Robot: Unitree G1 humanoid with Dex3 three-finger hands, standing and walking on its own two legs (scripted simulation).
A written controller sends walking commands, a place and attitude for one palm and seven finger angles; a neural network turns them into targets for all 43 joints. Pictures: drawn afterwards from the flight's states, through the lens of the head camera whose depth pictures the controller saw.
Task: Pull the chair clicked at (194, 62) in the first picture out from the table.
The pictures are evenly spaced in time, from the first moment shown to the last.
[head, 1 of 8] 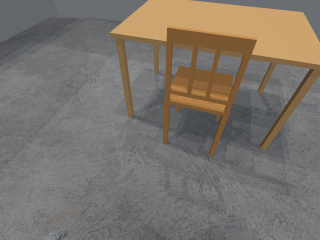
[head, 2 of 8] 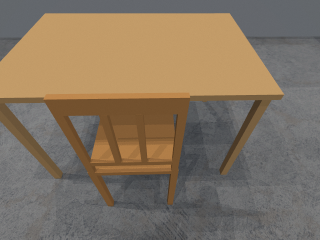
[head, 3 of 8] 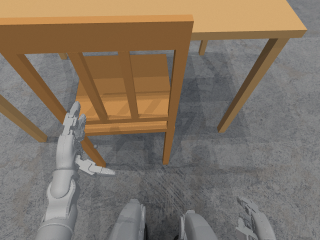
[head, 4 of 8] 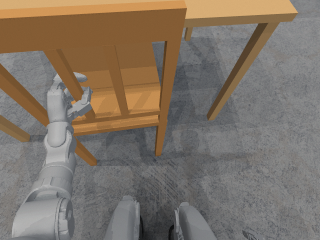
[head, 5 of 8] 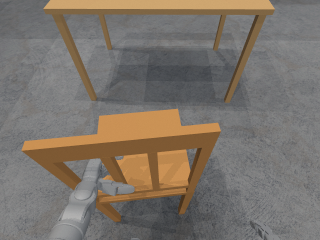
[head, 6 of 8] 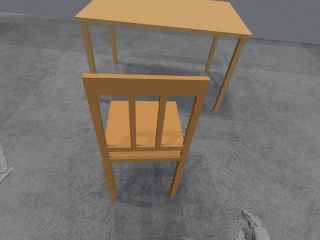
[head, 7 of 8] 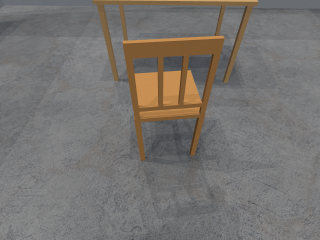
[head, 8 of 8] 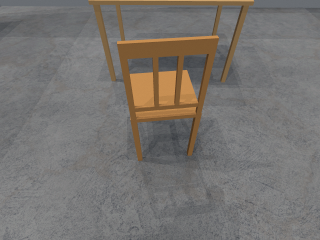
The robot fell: no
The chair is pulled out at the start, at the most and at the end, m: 0.00 0.69 0.69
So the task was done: yes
